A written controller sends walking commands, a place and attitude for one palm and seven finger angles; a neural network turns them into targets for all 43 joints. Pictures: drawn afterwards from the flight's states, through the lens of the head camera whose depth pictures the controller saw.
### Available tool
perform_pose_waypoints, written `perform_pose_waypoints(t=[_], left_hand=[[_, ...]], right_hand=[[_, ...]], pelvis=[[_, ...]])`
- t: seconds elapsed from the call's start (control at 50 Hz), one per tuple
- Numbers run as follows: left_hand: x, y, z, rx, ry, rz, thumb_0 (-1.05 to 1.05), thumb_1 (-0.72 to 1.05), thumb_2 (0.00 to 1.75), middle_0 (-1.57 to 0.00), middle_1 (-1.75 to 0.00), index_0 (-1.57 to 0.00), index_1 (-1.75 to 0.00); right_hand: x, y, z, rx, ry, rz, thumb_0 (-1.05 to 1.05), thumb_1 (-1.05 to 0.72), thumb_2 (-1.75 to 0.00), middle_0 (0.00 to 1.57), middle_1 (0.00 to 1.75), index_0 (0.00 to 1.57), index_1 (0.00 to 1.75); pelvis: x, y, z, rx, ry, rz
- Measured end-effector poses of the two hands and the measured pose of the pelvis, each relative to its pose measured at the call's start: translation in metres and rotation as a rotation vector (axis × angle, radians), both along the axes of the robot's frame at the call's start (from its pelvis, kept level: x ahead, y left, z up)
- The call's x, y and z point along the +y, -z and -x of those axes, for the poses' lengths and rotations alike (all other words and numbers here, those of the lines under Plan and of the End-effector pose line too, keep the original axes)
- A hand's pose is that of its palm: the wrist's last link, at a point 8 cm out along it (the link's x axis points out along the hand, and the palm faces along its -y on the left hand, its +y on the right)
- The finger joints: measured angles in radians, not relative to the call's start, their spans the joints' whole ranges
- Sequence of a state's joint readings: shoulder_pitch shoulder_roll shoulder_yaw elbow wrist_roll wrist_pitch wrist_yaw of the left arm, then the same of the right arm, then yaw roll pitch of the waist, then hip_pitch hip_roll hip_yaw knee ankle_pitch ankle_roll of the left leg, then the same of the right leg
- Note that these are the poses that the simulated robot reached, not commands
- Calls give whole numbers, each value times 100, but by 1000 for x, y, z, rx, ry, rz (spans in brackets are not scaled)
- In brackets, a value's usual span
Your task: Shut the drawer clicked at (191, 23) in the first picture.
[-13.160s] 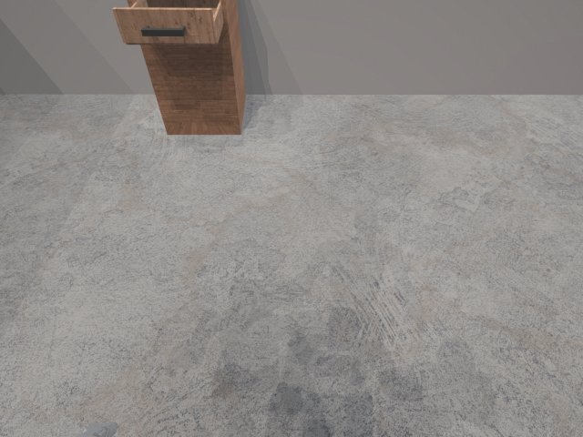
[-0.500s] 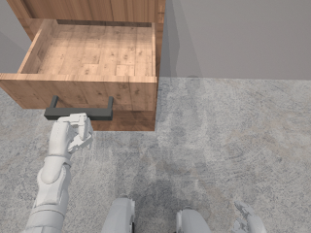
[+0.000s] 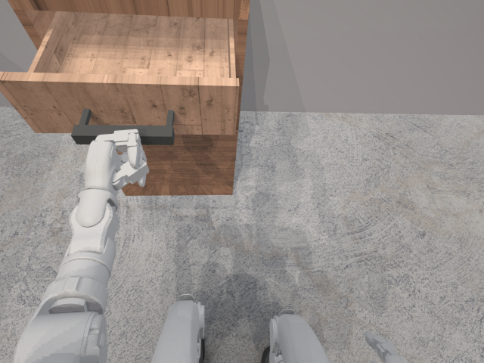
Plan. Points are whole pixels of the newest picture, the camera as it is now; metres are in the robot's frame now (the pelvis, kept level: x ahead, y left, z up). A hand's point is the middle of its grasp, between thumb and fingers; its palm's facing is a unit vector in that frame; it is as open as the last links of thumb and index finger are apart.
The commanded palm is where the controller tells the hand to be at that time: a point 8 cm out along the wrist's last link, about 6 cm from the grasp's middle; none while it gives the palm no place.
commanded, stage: push the drawer shut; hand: left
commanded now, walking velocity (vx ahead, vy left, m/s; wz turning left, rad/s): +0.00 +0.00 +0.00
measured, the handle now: (127, 125) +0.50 +0.21 +0.04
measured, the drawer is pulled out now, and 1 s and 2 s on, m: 0.18 0.05 0.00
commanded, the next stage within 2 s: pull the fist back off the drawer in 1.94 s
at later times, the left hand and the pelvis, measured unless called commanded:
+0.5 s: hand (151, 130) +0.49 +0.17 +0.04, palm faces +0.03 -1.00 -0.05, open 2.9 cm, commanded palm +0.50 +0.21 +0.05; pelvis +0.00 +0.00 -0.01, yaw -1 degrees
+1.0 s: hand (152, 104) +0.55 +0.18 +0.04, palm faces +0.03 -1.00 -0.03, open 3.0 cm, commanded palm +0.56 +0.20 +0.05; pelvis +0.01 +0.00 -0.02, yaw -3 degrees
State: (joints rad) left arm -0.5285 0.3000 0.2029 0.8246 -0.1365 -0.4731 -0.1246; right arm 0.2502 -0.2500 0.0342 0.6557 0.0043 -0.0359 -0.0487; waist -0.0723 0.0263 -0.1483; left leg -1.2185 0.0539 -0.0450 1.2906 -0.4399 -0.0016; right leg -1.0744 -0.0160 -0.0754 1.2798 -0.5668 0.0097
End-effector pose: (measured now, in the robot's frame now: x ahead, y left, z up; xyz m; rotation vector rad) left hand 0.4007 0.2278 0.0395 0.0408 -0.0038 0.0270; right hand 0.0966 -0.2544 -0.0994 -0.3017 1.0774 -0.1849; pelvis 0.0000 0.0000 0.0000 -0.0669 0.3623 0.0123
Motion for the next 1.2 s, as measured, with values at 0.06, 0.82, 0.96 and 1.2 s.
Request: perform_pose_waypoints(t=[0.06, 0.82, 0.96, 1.2], left_hand=[[-1, 0, -8, -3, -4, -1, -2, 79, 101, -140, -160, -140, -160], [5, -1, -115, 21, -2, 5, -3, 79, 99, -140, -160, -140, -160], [5, -3, -127, 24, -6, 8, -1, 79, 99, -140, -160, -140, -160], [6, -4, -150, 25, -10, 5, 1, 78, 100, -140, -160, -140, -160]], right_hand=[[-1, 2, 9, 27, 7, 1, 1, -91, -89, 20, 30, 21, 30], [-12, 15, 74, 259, 117, 28, 1, -91, -89, 20, 30, 21, 30], [-7, 15, 84, 295, 129, 23, 1, -91, -89, 20, 30, 21, 30], [-3, 14, 102, 336, 146, 38, 1, -91, -89, 20, 30, 21, 30]], pelvis=[[0, 1, 1, 4, 2, -1], [-2, 18, -8, 117, 33, 20], [0, 19, -9, 130, 35, 26], [3, 25, -7, 157, 35, 38]])
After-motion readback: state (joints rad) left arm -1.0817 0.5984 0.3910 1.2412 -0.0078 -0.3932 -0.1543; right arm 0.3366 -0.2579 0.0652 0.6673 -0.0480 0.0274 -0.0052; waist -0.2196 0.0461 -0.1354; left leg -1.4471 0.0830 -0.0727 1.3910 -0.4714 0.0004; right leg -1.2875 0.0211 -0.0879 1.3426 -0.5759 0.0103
